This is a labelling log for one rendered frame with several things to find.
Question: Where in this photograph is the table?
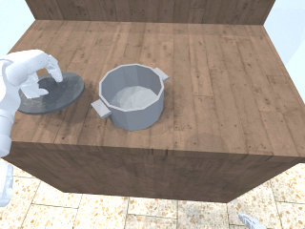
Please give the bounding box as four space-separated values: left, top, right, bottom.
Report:
0 0 305 203

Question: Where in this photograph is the robot right hand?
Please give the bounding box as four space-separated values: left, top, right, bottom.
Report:
238 213 267 229

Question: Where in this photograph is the robot left hand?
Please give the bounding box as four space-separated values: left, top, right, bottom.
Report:
5 50 63 99

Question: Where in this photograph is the lid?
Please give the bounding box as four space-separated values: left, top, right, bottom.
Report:
17 72 85 115

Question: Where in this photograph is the knob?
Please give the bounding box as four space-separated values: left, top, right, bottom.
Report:
37 77 57 92

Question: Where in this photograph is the pot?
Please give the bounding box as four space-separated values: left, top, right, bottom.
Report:
91 63 169 131

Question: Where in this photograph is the left robot forearm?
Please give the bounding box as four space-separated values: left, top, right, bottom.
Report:
0 56 29 157

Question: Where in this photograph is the left robot upper arm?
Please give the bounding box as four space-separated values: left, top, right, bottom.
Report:
0 161 13 207

